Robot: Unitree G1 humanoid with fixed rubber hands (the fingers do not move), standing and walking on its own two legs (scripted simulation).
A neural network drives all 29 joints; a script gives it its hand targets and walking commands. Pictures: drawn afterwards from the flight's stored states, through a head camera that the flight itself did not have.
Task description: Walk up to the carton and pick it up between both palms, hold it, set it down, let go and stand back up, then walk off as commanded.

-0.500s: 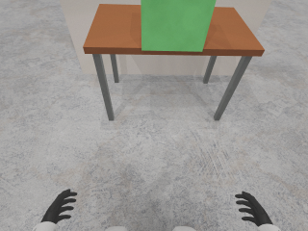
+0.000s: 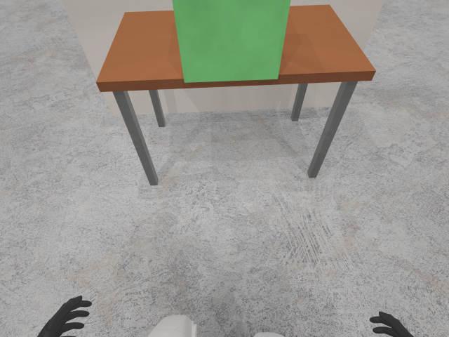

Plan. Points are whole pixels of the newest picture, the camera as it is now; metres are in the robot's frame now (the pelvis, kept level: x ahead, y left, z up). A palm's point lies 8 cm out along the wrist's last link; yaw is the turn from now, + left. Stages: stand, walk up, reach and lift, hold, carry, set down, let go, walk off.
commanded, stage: walk up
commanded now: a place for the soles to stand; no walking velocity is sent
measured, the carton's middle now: (228, 15) +1.02 -0.01 +0.08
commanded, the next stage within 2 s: none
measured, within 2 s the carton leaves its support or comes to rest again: neither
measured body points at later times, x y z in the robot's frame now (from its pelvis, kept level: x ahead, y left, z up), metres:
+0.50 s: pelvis +0.09 +0.04 -0.01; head +0.11 +0.06 +0.44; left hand +0.20 +0.33 -0.11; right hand +0.20 -0.27 -0.08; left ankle +0.15 +0.13 -0.72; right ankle +0.05 -0.08 -0.67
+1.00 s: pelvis +0.17 +0.05 -0.01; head +0.16 +0.07 +0.44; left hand +0.27 +0.35 -0.11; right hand +0.26 -0.25 -0.08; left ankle +0.21 +0.14 -0.72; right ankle +0.14 -0.08 -0.66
